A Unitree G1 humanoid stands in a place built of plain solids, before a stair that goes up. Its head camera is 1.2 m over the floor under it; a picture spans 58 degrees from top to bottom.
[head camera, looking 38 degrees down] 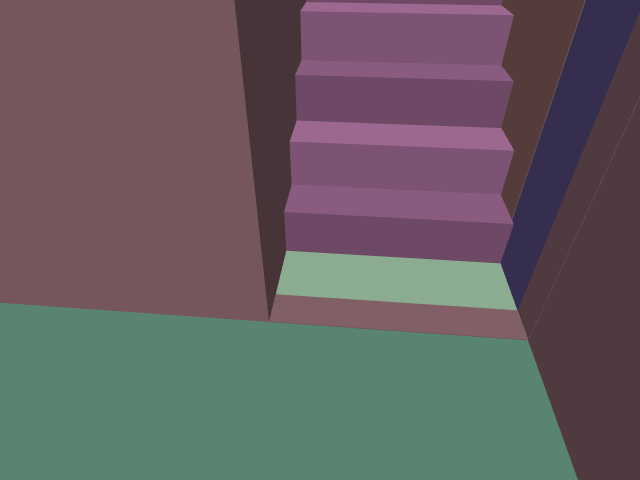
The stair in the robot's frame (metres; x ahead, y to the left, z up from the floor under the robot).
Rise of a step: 0.21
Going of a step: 0.22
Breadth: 0.91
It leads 5 degrees to the right of straight ahead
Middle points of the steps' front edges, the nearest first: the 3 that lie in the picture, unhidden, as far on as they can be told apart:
1.42 -0.31 0.21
1.63 -0.33 0.41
1.85 -0.35 0.62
